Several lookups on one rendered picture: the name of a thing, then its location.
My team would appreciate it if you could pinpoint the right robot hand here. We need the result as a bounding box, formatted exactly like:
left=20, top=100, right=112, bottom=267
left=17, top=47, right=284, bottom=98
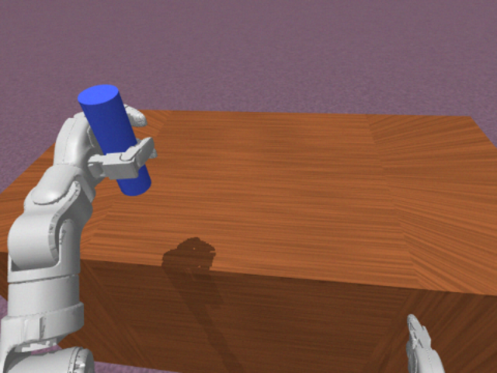
left=406, top=314, right=445, bottom=373

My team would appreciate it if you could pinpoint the left robot arm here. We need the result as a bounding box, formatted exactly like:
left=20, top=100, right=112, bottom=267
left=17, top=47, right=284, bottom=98
left=0, top=164, right=96, bottom=373

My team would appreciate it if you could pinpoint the can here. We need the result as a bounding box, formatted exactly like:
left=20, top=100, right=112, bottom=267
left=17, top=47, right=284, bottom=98
left=78, top=85, right=151, bottom=196

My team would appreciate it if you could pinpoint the left robot hand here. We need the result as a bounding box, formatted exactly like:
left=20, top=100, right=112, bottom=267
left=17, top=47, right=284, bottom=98
left=53, top=104, right=158, bottom=187

